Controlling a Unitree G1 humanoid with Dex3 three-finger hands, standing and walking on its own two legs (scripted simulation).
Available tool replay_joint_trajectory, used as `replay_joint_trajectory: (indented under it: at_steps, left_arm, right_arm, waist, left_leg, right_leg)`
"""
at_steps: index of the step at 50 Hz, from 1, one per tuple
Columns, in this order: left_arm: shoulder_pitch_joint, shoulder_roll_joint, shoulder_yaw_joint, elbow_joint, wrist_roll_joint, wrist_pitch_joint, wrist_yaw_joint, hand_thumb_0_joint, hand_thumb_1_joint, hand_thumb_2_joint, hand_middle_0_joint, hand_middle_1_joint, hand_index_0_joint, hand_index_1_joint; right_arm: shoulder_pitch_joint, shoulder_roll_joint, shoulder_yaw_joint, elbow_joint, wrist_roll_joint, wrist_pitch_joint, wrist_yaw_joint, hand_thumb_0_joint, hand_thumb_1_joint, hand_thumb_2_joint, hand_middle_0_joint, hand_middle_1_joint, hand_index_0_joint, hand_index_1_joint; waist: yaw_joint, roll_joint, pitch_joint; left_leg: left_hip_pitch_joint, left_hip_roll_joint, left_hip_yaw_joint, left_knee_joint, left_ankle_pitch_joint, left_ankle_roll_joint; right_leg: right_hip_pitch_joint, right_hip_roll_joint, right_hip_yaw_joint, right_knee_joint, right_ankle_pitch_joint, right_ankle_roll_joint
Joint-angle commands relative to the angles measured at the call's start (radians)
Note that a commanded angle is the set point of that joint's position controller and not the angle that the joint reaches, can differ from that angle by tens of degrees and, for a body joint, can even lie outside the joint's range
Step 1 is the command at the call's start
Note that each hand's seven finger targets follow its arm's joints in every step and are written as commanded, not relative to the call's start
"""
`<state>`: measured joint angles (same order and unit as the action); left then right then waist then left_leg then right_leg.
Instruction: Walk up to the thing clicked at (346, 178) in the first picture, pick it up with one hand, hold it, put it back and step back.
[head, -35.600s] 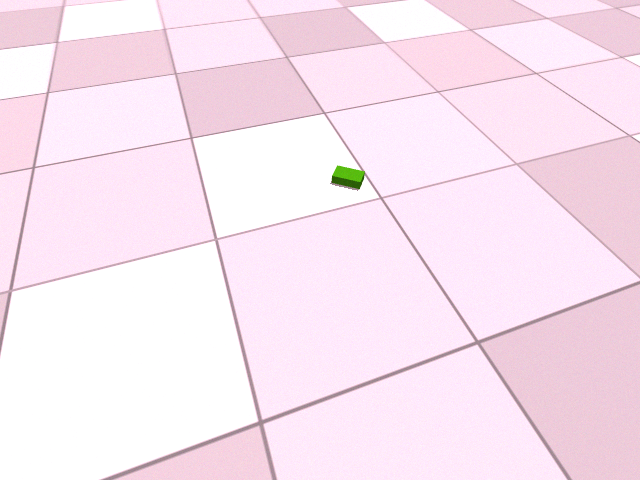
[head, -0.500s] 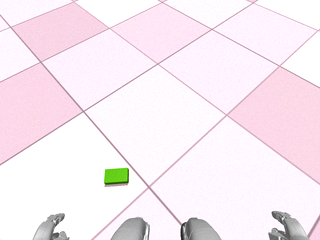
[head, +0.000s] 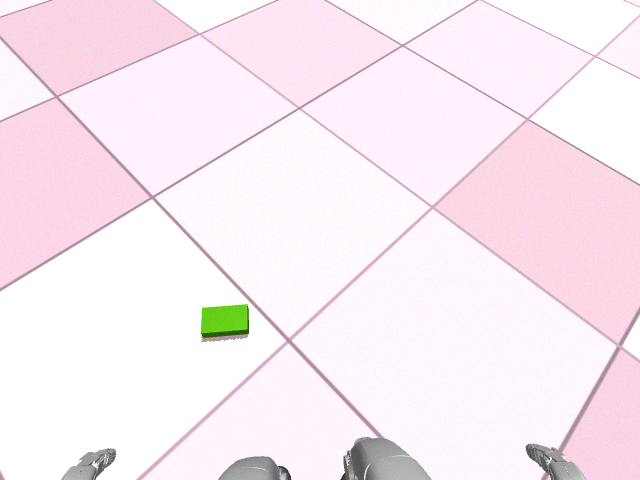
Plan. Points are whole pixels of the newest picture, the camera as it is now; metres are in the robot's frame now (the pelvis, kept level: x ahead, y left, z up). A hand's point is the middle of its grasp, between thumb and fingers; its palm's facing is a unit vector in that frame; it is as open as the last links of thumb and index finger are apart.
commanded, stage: step back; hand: left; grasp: from above
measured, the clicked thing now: (225, 320) +0.55 +0.27 -0.74
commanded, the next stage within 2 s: none
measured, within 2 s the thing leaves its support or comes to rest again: neither
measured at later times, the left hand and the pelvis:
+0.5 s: hand out of the picture +0.01 +0.26 -0.15, palm faces +0.01 -0.94 -0.35, open 7.4 cm; pelvis -0.13 +0.00 -0.01, yaw +1 degrees
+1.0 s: hand out of the picture -0.21 +0.20 -0.14, palm faces -0.04 -0.91 -0.40, open 7.4 cm; pelvis -0.29 -0.06 +0.00, yaw -3 degrees
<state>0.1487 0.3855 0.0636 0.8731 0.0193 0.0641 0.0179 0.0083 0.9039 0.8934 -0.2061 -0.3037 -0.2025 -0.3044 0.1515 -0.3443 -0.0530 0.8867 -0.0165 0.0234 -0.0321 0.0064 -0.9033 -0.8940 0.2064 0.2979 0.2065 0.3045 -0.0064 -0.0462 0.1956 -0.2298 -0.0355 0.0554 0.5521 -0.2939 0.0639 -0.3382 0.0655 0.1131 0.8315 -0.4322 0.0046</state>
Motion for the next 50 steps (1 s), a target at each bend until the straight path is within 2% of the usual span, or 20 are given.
replay_joint_trajectory:
  at_steps: [1, 4, 5, 6, 7, 8, 11, 18, 21, 22, 23, 24, 25, 29, 37, 42, 44, 45, 48, 50]
  left_arm:
    - [0.011, 0.151, 0.053, -0.091, 0.013, -0.042, 0.005, 0.000, 0.900, 0.900, -0.200, -0.300, -0.200, -0.300]
    - [0.073, 0.175, 0.061, -0.062, 0.023, -0.059, 0.005, 0.000, 0.900, 0.900, -0.200, -0.300, -0.200, -0.300]
    - [0.078, 0.212, 0.072, -0.066, 0.024, -0.061, 0.005, 0.000, 0.900, 0.900, -0.200, -0.300, -0.200, -0.300]
    - [0.016, 0.278, 0.083, -0.093, 0.014, -0.055, 0.001, 0.000, 0.900, 0.900, -0.200, -0.300, -0.200, -0.300]
    - [-0.021, 0.289, 0.084, -0.124, 0.019, -0.058, 0.001, 0.000, 0.900, 0.900, -0.200, -0.300, -0.200, -0.300]
    - [-0.041, 0.263, 0.081, -0.142, 0.018, -0.060, 0.004, 0.000, 0.900, 0.900, -0.200, -0.300, -0.200, -0.300]
    - [-0.061, 0.207, 0.073, -0.162, 0.010, -0.058, 0.012, 0.000, 0.900, 0.900, -0.200, -0.300, -0.200, -0.300]
    - [0.000, 0.202, 0.072, -0.199, 0.023, -0.030, 0.010, 0.000, 0.900, 0.900, -0.200, -0.300, -0.200, -0.300]
    - [-0.022, 0.216, 0.067, -0.214, 0.008, -0.006, -0.004, 0.000, 0.900, 0.900, -0.200, -0.300, -0.200, -0.300]
    - [-0.017, 0.188, 0.061, -0.219, 0.004, -0.001, -0.009, 0.000, 0.900, 0.900, -0.200, -0.300, -0.200, -0.300]
    - [-0.013, 0.152, 0.055, -0.228, 0.003, -0.003, -0.010, 0.000, 0.900, 0.900, -0.200, -0.300, -0.200, -0.300]
    - [-0.107, 0.200, 0.080, -0.236, 0.014, -0.007, 0.004, 0.000, 0.900, 0.900, -0.200, -0.300, -0.200, -0.300]
    - [-0.114, 0.222, 0.089, -0.228, 0.024, -0.006, 0.008, 0.000, 0.900, 0.900, -0.200, -0.300, -0.200, -0.300]
    - [0.043, 0.188, 0.090, -0.161, 0.001, -0.003, -0.011, 0.000, 0.900, 0.900, -0.200, -0.300, -0.200, -0.300]
    - [0.023, 0.168, 0.072, -0.177, 0.008, -0.020, -0.012, 0.000, 0.900, 0.900, -0.200, -0.300, -0.200, -0.300]
    - [0.210, 0.181, 0.080, -0.058, 0.017, -0.030, -0.019, 0.000, 0.900, 0.900, -0.200, -0.300, -0.200, -0.300]
    - [0.173, 0.317, 0.116, -0.095, 0.036, -0.034, -0.024, 0.000, 0.900, 0.900, -0.200, -0.300, -0.200, -0.300]
    - [0.049, 0.414, 0.127, -0.143, 0.041, -0.029, -0.021, 0.000, 0.900, 0.900, -0.200, -0.300, -0.200, -0.300]
    - [-0.099, 0.263, 0.084, -0.194, 0.027, -0.038, -0.011, 0.000, 0.900, 0.900, -0.200, -0.300, -0.200, -0.300]
    - [-0.076, 0.222, 0.089, -0.177, 0.028, -0.035, -0.005, 0.000, 0.900, 0.900, -0.200, -0.300, -0.200, -0.300]
  right_arm:
    - [0.007, -0.269, -0.072, -0.078, 0.002, -0.009, -0.006, 0.000, -0.900, -0.900, 0.200, 0.300, 0.200, 0.300]
    - [-0.041, -0.250, -0.061, -0.093, 0.023, -0.006, 0.001, 0.000, -0.900, -0.900, 0.200, 0.300, 0.200, 0.300]
    - [-0.053, -0.230, -0.053, -0.105, 0.029, -0.008, 0.003, 0.000, -0.900, -0.900, 0.200, 0.300, 0.200, 0.300]
    - [-0.059, -0.198, -0.048, -0.102, 0.032, -0.004, 0.000, 0.000, -0.900, -0.900, 0.200, 0.300, 0.200, 0.300]
    - [-0.051, -0.213, -0.053, -0.093, 0.023, 0.007, -0.005, 0.000, -0.900, -0.900, 0.200, 0.300, 0.200, 0.300]
    - [-0.009, -0.232, -0.058, -0.079, 0.018, 0.010, -0.002, 0.000, -0.900, -0.900, 0.200, 0.300, 0.200, 0.300]
    - [0.019, -0.217, -0.041, -0.060, 0.020, 0.004, 0.003, 0.000, -0.900, -0.900, 0.200, 0.300, 0.200, 0.300]
    - [0.050, -0.206, -0.034, -0.089, 0.008, -0.017, -0.006, 0.000, -0.900, -0.900, 0.200, 0.300, 0.200, 0.300]
    - [0.115, -0.203, -0.051, -0.062, -0.005, -0.025, -0.002, 0.000, -0.900, -0.900, 0.200, 0.300, 0.200, 0.300]
    - [0.108, -0.238, -0.064, -0.066, -0.020, -0.026, -0.002, 0.000, -0.900, -0.900, 0.200, 0.300, 0.200, 0.300]
    - [0.084, -0.335, -0.085, -0.077, -0.036, -0.026, 0.001, 0.000, -0.900, -0.900, 0.200, 0.300, 0.200, 0.300]
    - [0.042, -0.415, -0.100, -0.100, -0.025, -0.023, 0.008, 0.000, -0.900, -0.900, 0.200, 0.300, 0.200, 0.300]
    - [-0.040, -0.419, -0.105, -0.122, -0.023, -0.034, 0.000, 0.000, -0.900, -0.900, 0.200, 0.300, 0.200, 0.300]
    - [-0.071, -0.271, -0.062, -0.133, -0.027, -0.046, -0.006, 0.000, -0.900, -0.900, 0.200, 0.300, 0.200, 0.300]
    - [0.050, -0.301, -0.082, -0.139, -0.018, -0.029, -0.009, 0.000, -0.900, -0.900, 0.200, 0.300, 0.200, 0.300]
    - [-0.049, -0.315, -0.072, -0.172, -0.003, 0.003, 0.004, 0.000, -0.900, -0.900, 0.200, 0.300, 0.200, 0.300]
    - [-0.056, -0.213, -0.046, -0.200, 0.009, 0.005, 0.001, 0.000, -0.900, -0.900, 0.200, 0.300, 0.200, 0.300]
    - [-0.069, -0.244, -0.066, -0.190, 0.006, 0.008, -0.023, 0.000, -0.900, -0.900, 0.200, 0.300, 0.200, 0.300]
    - [0.023, -0.278, -0.065, -0.115, 0.016, 0.007, -0.010, 0.000, -0.900, -0.900, 0.200, 0.300, 0.200, 0.300]
    - [0.055, -0.229, -0.044, -0.101, 0.019, -0.004, -0.014, 0.000, -0.900, -0.900, 0.200, 0.300, 0.200, 0.300]
  waist:
    - [-0.017, 0.187, -0.236]
    - [0.019, 0.066, -0.283]
    - [0.021, -0.028, -0.286]
    - [0.030, -0.208, -0.220]
    - [0.040, -0.251, -0.166]
    - [0.018, -0.205, -0.139]
    - [0.010, -0.086, -0.162]
    - [0.037, -0.148, -0.286]
    - [0.002, -0.120, -0.285]
    - [0.003, -0.043, -0.272]
    - [0.003, 0.202, -0.246]
    - [-0.048, 0.282, -0.170]
    - [-0.030, 0.293, -0.123]
    - [0.063, 0.139, -0.151]
    - [-0.033, 0.252, -0.266]
    - [0.051, 0.237, -0.301]
    - [0.060, -0.140, -0.215]
    - [0.081, -0.295, -0.168]
    - [-0.010, -0.089, -0.085]
    - [-0.006, -0.119, -0.132]
  left_leg:
    - [0.189, 0.266, -0.266, -0.045, 0.508, 0.109]
    - [0.053, 0.203, -0.226, 0.053, 0.351, 0.051]
    - [-0.045, 0.139, -0.198, 0.117, 0.210, 0.019]
    - [-0.093, -0.023, -0.107, 0.285, -0.042, -0.043]
    - [-0.091, -0.058, -0.123, 0.485, -0.341, -0.062]
    - [-0.096, -0.031, -0.189, 0.554, -0.354, -0.066]
    - [-0.154, -0.087, -0.194, 0.619, -0.264, -0.069]
    - [-0.152, 0.011, -0.098, 0.130, -0.203, -0.082]
    - [0.023, -0.001, -0.042, -0.183, 0.128, -0.069]
    - [0.083, 0.079, -0.159, -0.184, 0.104, -0.037]
    - [0.134, 0.306, -0.467, -0.239, 0.131, 0.054]
    - [-0.121, 0.465, -0.593, -0.291, 0.150, 0.203]
    - [-0.221, 0.521, -0.653, -0.322, 0.143, 0.261]
    - [-0.034, 0.257, -0.255, -0.161, 0.455, 0.114]
    - [0.224, 0.292, -0.258, -0.056, 0.485, 0.164]
    - [-0.040, 0.247, -0.223, 0.026, 0.266, 0.084]
    - [-0.354, -0.025, -0.146, 0.284, -0.184, -0.040]
    - [-0.253, -0.042, -0.148, 0.544, -0.351, -0.072]
    - [-0.192, -0.069, -0.218, 0.676, -0.186, -0.059]
    - [-0.251, -0.090, -0.194, 0.660, -0.154, -0.074]
  right_leg:
    - [0.016, -0.032, -0.060, -0.229, 0.051, -0.023]
    - [0.203, -0.076, 0.007, -0.375, 0.443, -0.060]
    - [0.244, -0.164, 0.118, -0.370, 0.545, -0.107]
    - [0.128, -0.314, 0.311, -0.450, 0.566, -0.245]
    - [0.025, -0.425, 0.418, -0.502, 0.567, -0.325]
    - [-0.010, -0.431, 0.424, -0.500, 0.572, -0.329]
    - [0.067, -0.291, 0.187, -0.436, 0.672, -0.251]
    - [0.336, -0.255, 0.124, -0.319, 0.671, -0.198]
    - [0.213, -0.194, 0.090, -0.237, 0.481, -0.126]
    - [0.075, -0.159, 0.083, -0.222, 0.317, -0.088]
    - [-0.157, -0.026, 0.007, -0.047, 0.006, -0.039]
    - [-0.113, 0.032, 0.009, 0.180, -0.203, -0.005]
    - [-0.077, 0.011, 0.105, 0.372, -0.186, -0.005]
    - [-0.169, 0.071, 0.106, 0.490, -0.029, -0.014]
    - [-0.103, -0.043, 0.011, -0.009, -0.085, 0.040]
    - [0.210, -0.038, -0.107, -0.402, 0.177, -0.019]
    - [0.186, -0.301, 0.331, -0.503, 0.113, -0.124]
    - [-0.107, -0.473, 0.480, -0.586, 0.072, -0.289]
    - [-0.152, -0.294, 0.174, -0.496, 0.223, -0.194]
    - [-0.019, -0.226, 0.066, -0.410, 0.390, -0.157]
